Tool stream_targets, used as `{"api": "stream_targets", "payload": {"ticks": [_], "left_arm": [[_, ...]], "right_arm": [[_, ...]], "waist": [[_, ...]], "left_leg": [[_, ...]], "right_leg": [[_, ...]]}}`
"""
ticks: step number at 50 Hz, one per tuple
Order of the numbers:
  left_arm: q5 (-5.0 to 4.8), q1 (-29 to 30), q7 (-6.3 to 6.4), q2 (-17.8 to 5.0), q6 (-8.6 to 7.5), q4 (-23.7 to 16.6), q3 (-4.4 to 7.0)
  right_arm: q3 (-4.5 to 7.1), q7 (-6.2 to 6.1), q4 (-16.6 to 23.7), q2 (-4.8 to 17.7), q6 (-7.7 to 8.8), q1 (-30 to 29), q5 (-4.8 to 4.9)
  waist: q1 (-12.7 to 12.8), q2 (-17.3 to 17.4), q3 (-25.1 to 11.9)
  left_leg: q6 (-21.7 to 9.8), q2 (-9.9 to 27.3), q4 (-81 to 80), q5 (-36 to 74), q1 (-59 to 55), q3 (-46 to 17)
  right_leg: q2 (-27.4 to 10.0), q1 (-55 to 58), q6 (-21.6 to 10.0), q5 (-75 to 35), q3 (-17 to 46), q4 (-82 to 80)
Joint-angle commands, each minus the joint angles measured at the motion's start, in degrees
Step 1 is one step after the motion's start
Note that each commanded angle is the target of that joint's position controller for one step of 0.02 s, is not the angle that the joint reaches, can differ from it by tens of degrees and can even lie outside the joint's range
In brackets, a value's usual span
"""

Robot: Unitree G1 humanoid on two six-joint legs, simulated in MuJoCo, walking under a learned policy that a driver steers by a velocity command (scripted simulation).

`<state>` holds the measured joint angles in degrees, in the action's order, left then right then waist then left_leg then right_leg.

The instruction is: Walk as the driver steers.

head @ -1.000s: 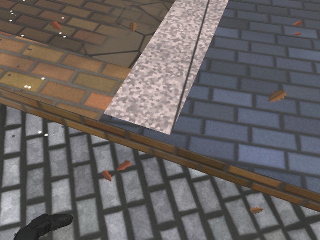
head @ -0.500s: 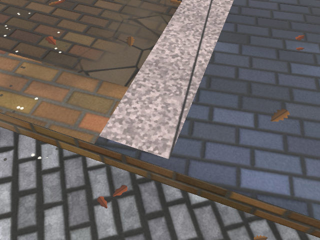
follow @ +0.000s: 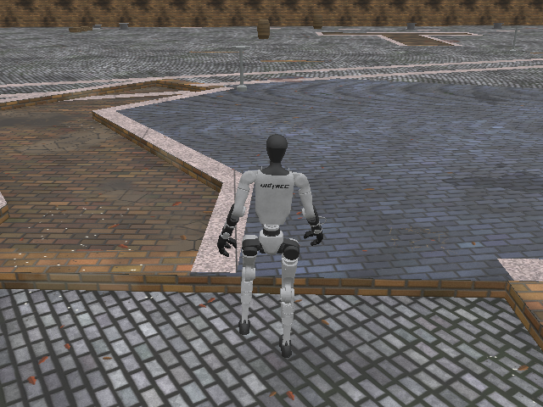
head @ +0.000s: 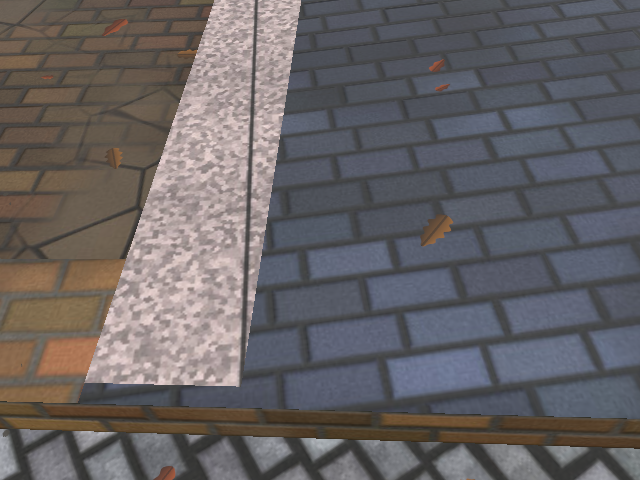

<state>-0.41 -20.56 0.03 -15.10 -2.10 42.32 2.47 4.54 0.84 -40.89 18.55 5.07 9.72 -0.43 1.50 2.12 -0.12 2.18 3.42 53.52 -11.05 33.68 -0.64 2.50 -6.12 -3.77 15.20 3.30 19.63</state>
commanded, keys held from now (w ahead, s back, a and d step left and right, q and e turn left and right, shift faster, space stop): w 1.00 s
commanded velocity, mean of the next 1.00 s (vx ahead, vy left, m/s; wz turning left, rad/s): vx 0.48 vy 0.00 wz -0.09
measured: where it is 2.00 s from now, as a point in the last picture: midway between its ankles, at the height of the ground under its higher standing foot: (355, 278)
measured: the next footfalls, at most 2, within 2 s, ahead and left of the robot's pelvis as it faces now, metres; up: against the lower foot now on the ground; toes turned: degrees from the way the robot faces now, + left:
left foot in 0.26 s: +0.31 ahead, +0.13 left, +0.00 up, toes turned -2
right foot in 0.74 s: +0.47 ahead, -0.12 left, +0.00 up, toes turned -5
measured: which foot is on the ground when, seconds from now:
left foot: up 0.00-0.24, down 0.26-0.76, up 0.78-1.00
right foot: down 0.00-0.26, up 0.28-0.72, down 0.74-1.00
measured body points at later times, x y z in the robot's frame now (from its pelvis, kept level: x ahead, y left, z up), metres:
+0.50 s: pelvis +0.25 +0.04 +0.00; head +0.27 +0.05 +0.45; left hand +0.41 +0.30 -0.11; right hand +0.31 -0.24 -0.11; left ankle +0.27 +0.13 -0.75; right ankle +0.29 -0.12 -0.68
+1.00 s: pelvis +0.49 -0.02 +0.00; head +0.51 -0.04 +0.44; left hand +0.41 +0.22 -0.14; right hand +0.66 -0.22 -0.12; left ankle +0.55 +0.11 -0.42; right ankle +0.43 -0.12 -0.75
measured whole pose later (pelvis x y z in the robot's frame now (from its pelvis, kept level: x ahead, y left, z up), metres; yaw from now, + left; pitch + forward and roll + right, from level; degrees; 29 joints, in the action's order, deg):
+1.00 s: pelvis +0.49 -0.02 +0.00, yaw -2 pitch +2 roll +1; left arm 1.3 -30.6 -0.2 -10.6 -0.1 55.7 -0.2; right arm -2.3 1.0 -38.2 9.9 2.0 8.7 2.5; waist 1.8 2.1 -0.3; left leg -0.5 0.4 123.2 -24.4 69.3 -1.4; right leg -0.6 -8.1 -1.8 17.7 -3.1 23.4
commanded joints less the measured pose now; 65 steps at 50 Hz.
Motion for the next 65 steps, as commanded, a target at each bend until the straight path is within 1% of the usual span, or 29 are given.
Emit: {"api": "stream_targets", "payload": {"ticks": [1, 6, 10, 13, 14, 15, 16, 17, 19, 23, 30, 34, 37, 38, 39, 40, 41, 44, 47, 50, 53, 55, 57, 58, 59, 60, 61, 63, 65], "left_arm": [[0.00, 2.42, 1.16, -10.47, -1.40, -3.70, 2.74], [-0.61, -2.52, 1.05, -11.24, -1.61, -0.81, 2.98], [-0.74, -2.55, 1.12, -11.78, -1.24, 0.32, 3.40], [0.26, -1.31, 1.35, -10.36, -0.72, -0.56, 2.53], [0.90, -5.40, 1.10, -5.90, -1.17, -2.29, 0.94], [-0.18, -8.80, 0.83, -3.93, -1.91, -1.36, 0.17], [-1.58, -2.60, 0.33, -9.81, -2.39, -1.84, 1.45], [-1.92, 2.32, 0.08, -10.77, -2.72, -3.23, 1.68], [-0.20, 6.00, 0.14, -9.00, -2.90, -4.00, 1.53], [0.27, 2.87, 0.59, -5.06, -1.43, -3.12, 0.52], [0.62, 11.35, -0.10, -1.87, -0.89, -4.47, -1.19], [0.54, 14.90, -1.18, -3.99, -1.23, -6.83, -0.48], [0.88, 0.40, -1.47, -7.06, -2.36, -2.43, 1.98], [1.00, -8.79, -0.53, -12.78, -1.92, -0.66, 3.23], [2.13, -11.24, 0.08, -15.74, -0.33, 0.36, 3.73], [2.17, -12.03, 0.19, -13.43, 0.30, 1.25, 3.88], [2.05, -10.27, 0.23, -9.79, 0.81, 1.97, 2.90], [1.90, -5.01, -0.70, 0.06, 1.05, 4.33, -1.05], [1.62, -8.43, -0.55, 0.69, 1.15, 9.43, -2.07], [1.44, -4.26, 0.13, 0.36, 1.17, 10.39, -3.10], [-0.27, -6.65, 1.74, -2.05, -0.83, 11.24, -2.93], [-2.02, -11.46, 1.85, -7.55, -1.41, 13.93, -1.77], [-0.03, -13.80, 2.45, -10.60, 0.57, 14.83, -1.10], [0.59, -11.04, 2.66, -10.77, 1.61, 14.98, -0.93], [1.54, -10.19, 3.29, -10.77, 1.32, 13.35, -0.36], [1.58, -14.29, 2.17, -3.35, -0.24, 10.89, -1.12], [3.47, -12.39, -0.72, -0.66, -2.31, 11.62, -1.17], [0.12, 1.29, -3.50, 1.33, -3.54, 4.40, -0.91], [-0.06, 6.46, -2.20, 3.68, -3.24, -0.61, -2.47]], "right_arm": [[-0.13, 0.24, 5.01, 1.95, 1.29, -7.93, 0.02], [-0.87, 1.34, 7.03, 1.78, 1.66, -14.32, 1.29], [-0.43, 1.83, 7.37, 3.68, 2.12, -12.92, 1.25], [1.65, 0.47, 3.87, 8.00, 2.12, 3.18, 0.32], [2.66, 0.07, 2.86, 12.67, 2.08, 11.93, -1.02], [2.52, 0.88, 0.37, 11.47, 1.76, 15.78, -0.24], [1.20, 0.78, 0.62, 7.17, 1.64, 12.93, 1.10], [0.69, 0.45, 1.07, 6.03, 1.22, 8.26, 1.19], [-0.27, 0.25, 1.45, 3.83, 0.96, 3.73, 0.01], [-0.21, 0.02, 0.52, 4.50, 1.82, 1.90, 0.37], [-0.60, -0.27, -1.48, 4.90, -0.31, 6.30, 0.40], [-0.69, -0.76, -1.93, 6.83, -2.39, 7.89, 1.49], [-1.00, -1.33, -2.06, 7.53, -3.29, 6.75, 2.53], [-2.68, -1.20, 0.39, 2.83, -2.09, 4.37, 0.39], [-3.99, -0.47, -1.90, -2.99, -0.39, 12.07, 0.38], [-3.07, 0.02, -2.94, 0.97, 0.51, 11.70, 2.21], [-2.73, 0.29, -1.49, 1.27, 0.44, 5.67, 3.48], [-4.86, 0.78, 1.88, -5.17, -1.27, 0.38, 2.46], [-7.37, 0.34, 4.73, -10.79, -2.70, 0.23, 3.69], [-9.51, 0.57, 13.67, -11.29, -1.87, -9.16, 1.92], [-9.85, 0.88, 16.74, -8.89, -0.93, -14.05, -0.37], [-8.77, -0.12, 15.50, -6.86, -0.67, -10.63, 0.42], [-7.02, 0.91, 14.22, -3.76, -0.96, -5.34, 1.63], [-5.90, 1.55, 12.87, -1.65, -1.28, 0.36, 1.98], [-4.24, 2.25, 9.91, 2.46, -1.63, 7.80, 1.30], [-2.00, 2.57, 5.90, 8.85, -2.20, 13.76, -0.42], [-1.84, 1.18, 2.29, 8.68, -3.35, 18.08, -0.59], [-3.87, 1.12, -0.07, 0.38, -2.17, 9.10, 0.73], [-5.75, 2.76, -4.84, -7.68, -1.23, 5.40, -0.93]], "waist": [[1.07, -7.16, 1.99], [3.82, -7.75, 4.92], [1.88, -8.50, 4.50], [-6.59, -8.71, -8.84], [-7.19, 1.73, -19.34], [-6.25, 13.55, -24.35], [-7.47, 7.32, -15.29], [-6.36, 4.28, -7.18], [-3.39, 0.59, -0.55], [-0.01, 2.59, -0.45], [-3.61, 2.75, 0.78], [-3.49, 1.72, 0.32], [4.95, 1.98, -8.76], [7.64, -7.61, -12.91], [4.12, -18.52, -15.67], [6.68, -9.00, -13.58], [5.87, -7.06, -6.26], [0.37, -6.95, 4.95], [-1.53, -8.06, 7.68], [-4.18, -5.74, 10.08], [-3.54, -7.00, -0.87], [-5.07, -9.86, -6.76], [-8.27, -17.40, -8.92], [-11.75, -19.17, -10.66], [-13.50, -20.04, -15.91], [-10.26, 7.04, -22.41], [-9.97, 16.28, -24.53], [-5.02, 2.29, -3.51], [0.69, -0.94, 4.18]], "left_leg": [[1.45, -0.44, -11.08, 9.91, 4.64, 0.20], [-0.02, -1.75, -21.95, 15.07, 0.75, 0.22], [-3.69, -2.28, -25.40, 9.85, -1.37, 0.12], [-9.35, -2.90, -25.76, 11.02, -28.08, 1.41], [-16.69, 11.11, -24.32, 9.50, -51.63, -18.47], [-21.44, 19.09, -32.96, -4.68, -59.26, -40.07], [-18.32, 16.92, -36.51, -16.06, -52.50, -37.00], [-16.26, 15.13, -38.47, -15.46, -43.64, -29.28], [-15.25, 11.06, -41.87, -3.15, -29.94, -20.37], [-16.85, 8.48, -45.56, 11.00, -21.01, -9.97], [-15.43, 8.92, -44.21, 11.73, -22.81, -5.95], [-13.67, 10.16, -37.44, 27.36, -31.36, -6.07], [-9.19, 4.25, -13.48, 43.92, -28.64, -1.66], [-5.38, -0.48, 6.30, 17.05, -11.33, 0.44], [-1.37, -8.74, 26.17, -20.78, 7.11, -2.83], [-0.74, -7.45, 36.87, -21.33, 16.25, -8.23], [-1.27, -4.72, 43.55, -19.70, 23.94, -5.28], [-1.70, -0.29, 56.22, -15.94, 32.11, -1.72], [-2.83, -2.11, 80.79, -17.41, 45.61, -2.88], [-3.03, -0.96, 62.72, -8.25, 44.82, -1.90], [-2.74, 1.41, 34.16, 3.01, 6.34, 11.19], [-5.23, -2.73, 23.14, -4.64, -1.40, 14.72], [-7.92, -7.31, 12.89, -14.80, 1.47, 14.79], [-10.24, -7.49, 3.82, -12.82, -0.79, 11.09], [-12.42, -5.12, 1.18, -10.56, -13.07, -1.71], [-21.64, 6.85, -16.37, -13.92, -30.95, -32.50], [-24.60, 13.30, -37.95, -18.43, -36.76, -58.73], [-19.45, 15.46, -36.90, -24.86, -18.40, -47.94], [-13.30, 7.77, -33.73, -13.28, -5.16, -22.83]], "right_leg": [[-11.22, 1.77, -7.97, -14.48, 8.28, -9.48], [-13.30, 1.48, -7.54, -12.94, 8.59, -9.52], [-15.87, 7.55, -6.09, -23.14, 9.68, -5.26], [-10.57, 3.06, -2.89, -45.23, 5.53, 16.83], [-4.26, -15.67, 0.61, -25.03, 3.44, 37.09], [2.68, -28.65, 2.41, 17.95, 5.36, 50.47], [-1.09, -34.60, 1.85, 16.03, 7.48, 54.53], [-4.17, -36.14, 1.50, 10.58, 4.43, 53.27], [-7.87, -32.26, 1.86, 3.96, 2.17, 47.93], [-9.12, -26.81, 4.58, 0.68, 0.15, 41.66], [-6.40, -23.64, 4.96, -8.85, -5.12, 27.57], [-4.12, -23.19, 2.03, -4.11, -6.22, 19.64], [-1.45, 1.71, -0.72, -15.22, -7.26, 1.36], [-15.29, 18.41, -4.12, -29.38, 9.44, 1.65], [-28.75, 29.06, -14.90, -46.89, 27.94, 3.07], [-29.17, 25.81, -18.44, -27.66, 30.62, 0.21], [-25.90, 21.88, -16.13, -13.97, 23.80, -1.36], [-19.61, 3.55, -11.13, 2.67, 14.92, -6.41], [-21.11, -3.02, -10.01, 2.71, 11.83, -7.96], [-15.35, -15.26, -5.28, 5.08, 1.02, -11.03], [-12.72, -27.01, -8.63, -11.46, -3.05, -24.89], [-12.83, -7.61, -7.95, -51.45, -6.11, -17.69], [-17.14, 13.76, -5.95, -91.32, -4.05, -4.15], [-18.48, 19.87, -4.75, -96.51, -4.96, 5.24], [-16.85, 13.92, -4.99, -95.22, -3.80, 17.62], [-6.56, -8.74, -2.77, -60.81, -2.04, 38.18], [3.81, -21.62, -0.66, -3.37, 4.88, 61.83], [-0.25, -39.93, -2.37, 1.89, 6.27, 86.34], [-5.11, -41.50, -5.03, -5.36, 2.41, 85.08]]}}
Velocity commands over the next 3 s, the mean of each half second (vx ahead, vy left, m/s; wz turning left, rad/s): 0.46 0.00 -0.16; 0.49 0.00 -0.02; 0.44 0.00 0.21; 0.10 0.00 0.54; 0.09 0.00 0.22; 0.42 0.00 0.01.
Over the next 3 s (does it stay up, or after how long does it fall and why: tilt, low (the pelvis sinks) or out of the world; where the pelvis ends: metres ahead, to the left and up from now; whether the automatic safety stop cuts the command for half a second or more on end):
stays up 1.04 0.16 0.11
